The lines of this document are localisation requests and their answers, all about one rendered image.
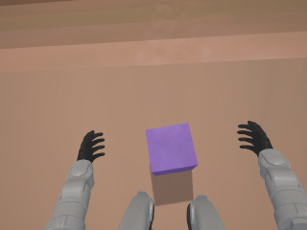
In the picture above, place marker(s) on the robot left forearm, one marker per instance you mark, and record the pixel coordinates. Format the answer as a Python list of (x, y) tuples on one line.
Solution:
[(73, 201)]

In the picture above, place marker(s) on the robot right forearm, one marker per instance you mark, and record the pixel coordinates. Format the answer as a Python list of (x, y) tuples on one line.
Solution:
[(288, 197)]

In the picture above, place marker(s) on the left robot hand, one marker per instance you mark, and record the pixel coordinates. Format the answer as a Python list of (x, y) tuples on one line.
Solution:
[(86, 150)]

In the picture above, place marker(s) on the robot shin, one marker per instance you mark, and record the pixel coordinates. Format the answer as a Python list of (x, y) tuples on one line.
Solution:
[(144, 193), (198, 197)]

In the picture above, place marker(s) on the robot left shin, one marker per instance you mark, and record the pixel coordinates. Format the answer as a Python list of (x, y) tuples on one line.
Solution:
[(144, 193)]

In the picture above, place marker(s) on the carton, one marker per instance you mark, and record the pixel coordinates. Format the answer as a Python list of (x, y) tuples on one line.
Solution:
[(171, 149)]

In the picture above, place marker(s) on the robot right shin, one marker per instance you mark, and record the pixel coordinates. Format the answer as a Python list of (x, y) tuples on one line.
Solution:
[(198, 197)]

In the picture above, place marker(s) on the right robot hand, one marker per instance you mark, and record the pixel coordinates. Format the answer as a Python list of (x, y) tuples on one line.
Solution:
[(259, 138)]

